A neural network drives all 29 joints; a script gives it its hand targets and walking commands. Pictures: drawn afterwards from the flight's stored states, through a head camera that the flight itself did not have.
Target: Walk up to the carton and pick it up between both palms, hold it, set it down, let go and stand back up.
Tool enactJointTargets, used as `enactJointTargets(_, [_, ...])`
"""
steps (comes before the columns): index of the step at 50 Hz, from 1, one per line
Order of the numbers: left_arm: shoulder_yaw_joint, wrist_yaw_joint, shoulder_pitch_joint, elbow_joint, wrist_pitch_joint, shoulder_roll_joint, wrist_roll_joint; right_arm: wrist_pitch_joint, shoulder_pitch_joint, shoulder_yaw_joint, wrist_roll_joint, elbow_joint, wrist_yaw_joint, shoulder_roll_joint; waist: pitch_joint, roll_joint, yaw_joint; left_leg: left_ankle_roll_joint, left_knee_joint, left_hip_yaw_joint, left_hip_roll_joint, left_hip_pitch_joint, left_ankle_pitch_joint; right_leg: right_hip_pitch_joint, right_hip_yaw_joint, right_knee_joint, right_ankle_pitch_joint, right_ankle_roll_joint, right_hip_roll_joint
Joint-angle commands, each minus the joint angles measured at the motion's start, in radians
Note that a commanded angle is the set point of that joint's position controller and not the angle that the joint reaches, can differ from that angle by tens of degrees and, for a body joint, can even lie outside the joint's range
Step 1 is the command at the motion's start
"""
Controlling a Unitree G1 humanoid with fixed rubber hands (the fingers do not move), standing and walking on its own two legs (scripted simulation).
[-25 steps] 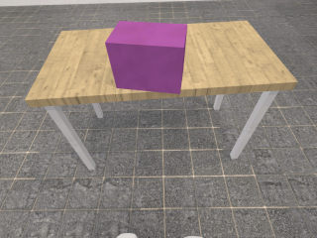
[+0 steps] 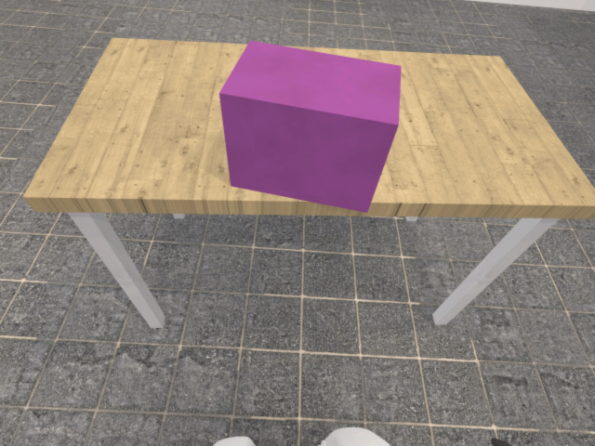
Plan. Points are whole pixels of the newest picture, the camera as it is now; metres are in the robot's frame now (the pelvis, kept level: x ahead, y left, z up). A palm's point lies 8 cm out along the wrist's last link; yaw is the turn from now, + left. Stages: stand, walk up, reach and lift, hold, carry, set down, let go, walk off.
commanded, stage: walk up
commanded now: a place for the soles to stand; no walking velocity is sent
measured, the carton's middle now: (310, 129) +0.60 -0.03 +0.06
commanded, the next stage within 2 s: none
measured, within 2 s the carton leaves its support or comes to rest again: neither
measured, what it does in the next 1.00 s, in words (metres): steps on the spot: right foot, then left foot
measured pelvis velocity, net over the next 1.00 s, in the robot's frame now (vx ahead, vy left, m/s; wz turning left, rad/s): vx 0.03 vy -0.03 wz -0.05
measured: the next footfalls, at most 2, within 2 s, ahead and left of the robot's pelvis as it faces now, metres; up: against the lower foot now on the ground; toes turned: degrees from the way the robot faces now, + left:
right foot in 0.28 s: +0.21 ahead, -0.13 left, +0.00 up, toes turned +0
left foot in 0.60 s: +0.08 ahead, +0.10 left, +0.00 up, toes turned -4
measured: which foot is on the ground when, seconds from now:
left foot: down 0.00-0.30, up 0.32-0.58, down 0.60-1.00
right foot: up 0.00-0.26, down 0.28-0.62, up 0.64-0.86, down 0.88-1.00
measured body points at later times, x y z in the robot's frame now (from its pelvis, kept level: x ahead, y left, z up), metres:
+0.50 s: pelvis +0.08 -0.03 -0.01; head +0.13 -0.03 +0.44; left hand +0.19 +0.26 -0.13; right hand +0.12 -0.32 -0.14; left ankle +0.00 +0.11 -0.65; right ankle +0.17 -0.13 -0.71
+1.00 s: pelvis +0.03 -0.03 -0.02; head +0.08 -0.02 +0.43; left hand +0.14 +0.26 -0.15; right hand +0.09 -0.34 -0.13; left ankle +0.04 +0.10 -0.70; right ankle +0.09 -0.16 -0.71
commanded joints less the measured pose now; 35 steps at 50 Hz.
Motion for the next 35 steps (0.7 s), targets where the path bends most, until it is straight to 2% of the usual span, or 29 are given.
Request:
enactJointTargets(1, [0.031, 0.004, -0.025, -0.17, -0.04, 0.216, 0.002, -0.014, 0.158, -0.118, -0.005, -0.062, -0.044, -0.317, -0.05, 0.14, -0.04, 0.159, -0.338, -0.372, 0.315, 0.379, 0.831, -0.429, 0.177, 0.172, 0.06, 0.013, -0.041])
enactJointTargets(2, [0.021, -0.001, -0.017, -0.161, -0.032, 0.205, 0.004, -0.021, 0.132, -0.108, 0.0, -0.068, -0.038, -0.305, -0.019, 0.106, -0.034, 0.121, -0.355, -0.321, 0.323, 0.284, 0.866, -0.357, 0.158, 0.087, 0.092, 0.017, -0.064])
enactJointTargets(3, [0.036, -0.006, -0.018, -0.179, -0.028, 0.207, 0.004, -0.024, 0.139, -0.113, -0.012, -0.072, -0.029, -0.318, -0.047, 0.167, -0.053, 0.128, -0.323, -0.306, 0.287, 0.304, 0.814, -0.361, 0.151, 0.056, 0.106, 0.023, -0.047])
enactJointTargets(4, [0.045, -0.005, -0.071, -0.188, -0.025, 0.191, 0.0, -0.031, 0.184, -0.11, -0.025, -0.065, -0.028, -0.306, -0.023, 0.156, -0.064, 0.119, -0.34, -0.294, 0.257, 0.36, 0.821, -0.423, 0.136, 0.034, 0.095, 0.008, -0.043])
enactJointTargets(6, [0.023, -0.006, -0.063, -0.199, -0.033, 0.191, -0.001, -0.028, 0.163, -0.118, -0.01, -0.082, -0.019, -0.337, -0.042, 0.151, -0.07, 0.151, -0.323, -0.266, 0.313, 0.331, 0.727, -0.398, 0.122, -0.121, 0.104, 0.018, -0.086])
enactJointTargets(9, [0.01, 0.01, -0.117, -0.196, -0.036, 0.183, 0.012, -0.019, 0.165, -0.112, -0.017, -0.051, -0.025, -0.319, -0.023, 0.121, -0.082, 0.062, -0.301, -0.218, 0.264, 0.33, 0.878, -0.379, 0.043, -0.336, 0.195, 0.01, -0.059])
enactJointTargets(10, [0.007, 0.009, -0.105, -0.197, -0.041, 0.179, 0.014, -0.012, 0.125, -0.118, -0.022, -0.075, -0.026, -0.332, -0.005, 0.206, -0.068, 0.074, -0.281, -0.181, 0.266, 0.243, 0.87, -0.324, -0.014, -0.394, 0.199, -0.002, -0.077])
enactJointTargets(12, [0.001, 0.017, -0.052, -0.177, -0.031, 0.188, 0.017, 0.006, 0.054, -0.116, -0.017, -0.088, -0.026, -0.323, -0.054, 0.203, -0.046, 0.029, -0.199, -0.154, 0.235, 0.211, 0.913, -0.174, -0.077, -0.477, 0.242, -0.012, -0.063])
enactJointTargets(13, [0.019, 0.024, 0.024, -0.124, -0.036, 0.177, 0.008, 0.012, -0.031, -0.106, -0.004, -0.11, -0.026, -0.304, -0.102, 0.132, 0.026, 0.006, -0.078, -0.079, 0.191, 0.114, 1.007, 0.034, -0.099, -0.617, 0.41, -0.03, -0.031])
enactJointTargets(14, [0.027, 0.023, 0.129, -0.119, -0.043, 0.211, 0.015, 0.01, -0.033, -0.099, -0.009, -0.116, -0.017, -0.298, -0.23, 0.151, 0.079, 0.01, 0.128, -0.021, 0.142, 0.094, 0.867, 0.203, -0.048, -0.708, 0.577, -0.066, -0.035])
enactJointTargets(15, [0.052, 0.031, 0.207, -0.091, -0.047, 0.282, 0.02, 0.009, -0.053, -0.087, 0.015, -0.137, -0.016, -0.249, -0.311, -0.046, 0.125, -0.025, 0.385, -0.005, 0.081, -0.051, 0.681, 0.344, 0.169, -0.682, 0.768, -0.152, -0.162])
enactJointTargets(16, [0.055, 0.035, 0.18, -0.134, -0.034, 0.324, 0.012, 0.015, 0.048, -0.073, 0.03, -0.126, -0.023, -0.201, -0.322, -0.225, 0.09, -0.058, 0.604, -0.014, -0.082, -0.183, 0.088, 0.366, 0.539, -0.748, 0.975, -0.291, -0.37])
enactJointTargets(17, [0.051, 0.039, 0.143, -0.146, -0.033, 0.325, -0.013, 0.037, 0.015, -0.077, 0.026, -0.115, -0.025, -0.247, -0.32, -0.162, 0.105, -0.036, 0.55, -0.088, -0.054, -0.077, -0.197, 0.21, 0.623, -0.797, 0.778, -0.34, -0.413])
enactJointTargets(18, [0.042, 0.044, 0.096, -0.174, -0.027, 0.308, -0.01, 0.043, -0.005, -0.081, 0.018, -0.107, -0.025, -0.265, -0.269, -0.111, 0.087, -0.024, 0.573, -0.105, -0.049, -0.109, -0.22, 0.182, 0.601, -0.801, 0.69, -0.334, -0.406])
enactJointTargets(19, [0.035, 0.047, 0.006, -0.177, -0.016, 0.283, 0.005, 0.038, -0.005, -0.07, 0.005, -0.096, -0.029, -0.237, -0.148, -0.167, 0.069, -0.05, 0.544, -0.12, -0.024, -0.18, -0.249, 0.123, 0.549, -0.775, 0.754, -0.326, -0.392])
enactJointTargets(21, [0.026, 0.053, -0.014, -0.2, -0.01, 0.231, -0.002, 0.041, 0.014, -0.071, 0.001, -0.096, -0.021, -0.234, -0.146, -0.107, 0.055, -0.032, 0.534, -0.117, -0.022, -0.209, -0.206, 0.113, 0.432, -0.733, 0.781, -0.285, -0.325])
enactJointTargets(22, [0.028, 0.046, 0.003, -0.189, -0.016, 0.241, 0.002, 0.04, 0.056, -0.082, 0.005, -0.09, -0.025, -0.239, -0.118, -0.133, 0.038, -0.04, 0.5, -0.112, -0.009, -0.177, -0.21, 0.043, 0.432, -0.734, 0.755, -0.279, -0.338])
enactJointTargets(23, [0.035, 0.04, -0.045, -0.225, -0.002, 0.258, 0.013, 0.041, 0.055, -0.077, 0.009, -0.086, -0.026, -0.26, -0.125, -0.15, 0.032, -0.04, 0.342, -0.106, -0.001, -0.148, -0.236, 0.064, 0.344, -0.706, 0.707, -0.249, -0.28])
enactJointTargets(24, [0.034, 0.037, -0.022, -0.226, 0.006, 0.277, 0.019, 0.042, 0.068, -0.081, 0.011, -0.091, -0.026, -0.256, -0.153, -0.187, 0.044, -0.038, 0.296, -0.062, -0.014, -0.124, -0.243, 0.068, 0.335, -0.724, 0.648, -0.244, -0.281])
enactJointTargets(25, [0.038, 0.035, -0.02, -0.225, 0.014, 0.259, 0.029, 0.04, 0.041, -0.077, 0.001, -0.093, -0.03, -0.251, -0.15, -0.14, 0.055, -0.033, 0.196, -0.047, 0.008, -0.131, -0.242, 0.074, 0.373, -0.734, 0.584, -0.235, -0.291])
enactJointTargets(26, [0.035, 0.028, -0.009, -0.246, 0.019, 0.285, 0.035, 0.046, 0.058, -0.084, 0.008, -0.094, -0.032, -0.257, -0.126, -0.206, 0.067, -0.026, 0.185, -0.03, -0.001, -0.095, -0.283, 0.045, 0.355, -0.764, 0.489, -0.25, -0.3])
enactJointTargets(27, [0.04, 0.027, -0.049, -0.251, 0.023, 0.27, 0.042, 0.037, 0.064, -0.08, 0.003, -0.078, -0.041, -0.241, -0.123, -0.189, 0.033, -0.021, 0.009, -0.049, 0.028, -0.13, -0.202, 0.043, 0.371, -0.696, 0.586, -0.255, -0.304])
enactJointTargets(29, [0.035, 0.026, -0.067, -0.267, 0.026, 0.274, 0.022, 0.021, 0.195, -0.08, -0.001, -0.033, -0.04, -0.243, -0.208, -0.151, -0.018, -0.014, -0.226, -0.02, 0.026, 0.065, 0.049, -0.006, 0.24, -0.544, 0.615, -0.178, -0.236])
enactJointTargets(30, [0.018, 0.016, -0.109, -0.269, 0.032, 0.235, 0.019, 0.013, 0.271, -0.096, -0.019, -0.005, -0.043, -0.259, -0.212, -0.031, -0.063, -0.013, -0.263, -0.062, 0.039, 0.185, 0.154, -0.128, 0.186, -0.443, 0.586, -0.129, -0.197])
enactJointTargets(31, [0.015, 0.018, -0.124, -0.313, 0.039, 0.179, 0.008, 0.007, 0.244, -0.119, -0.045, -0.039, -0.054, -0.348, -0.21, 0.169, -0.074, 0.059, -0.372, -0.405, 0.237, 0.201, 0.212, -0.277, 0.131, -0.27, 0.379, -0.051, -0.112])
enactJointTargets(32, [0.025, 0.026, -0.143, -0.312, 0.044, 0.185, 0.01, 0.013, 0.134, -0.139, -0.038, -0.073, -0.052, -0.44, -0.131, 0.209, -0.027, 0.127, -0.401, -0.629, 0.419, 0.064, 0.401, -0.336, 0.105, -0.163, -0.076, 0.007, -0.001])
enactJointTargets(33, [0.032, 0.036, -0.167, -0.29, 0.044, 0.252, 0.011, 0.012, 0.104, -0.14, -0.038, -0.078, -0.055, -0.437, -0.075, 0.189, -0.049, 0.151, -0.378, -0.633, 0.437, 0.032, 0.57, -0.298, 0.161, -0.118, -0.107, 0.013, -0.023])
enactJointTargets(34, [0.051, 0.03, -0.17, -0.271, 0.043, 0.264, 0.006, 0.014, 0.084, -0.141, -0.034, -0.082, -0.065, -0.418, -0.087, 0.143, -0.031, 0.212, -0.336, -0.597, 0.426, 0.101, 0.653, -0.324, 0.166, -0.027, -0.075, 0.009, -0.004])
enactJointTargets(35, [0.046, 0.027, -0.154, -0.246, 0.045, 0.264, 0.007, 0.014, 0.062, -0.13, -0.022, -0.092, -0.068, -0.376, -0.071, 0.094, -0.016, 0.179, -0.281, -0.512, 0.381, 0.167, 0.818, -0.351, 0.165, -0.024, -0.043, 0.005, -0.016])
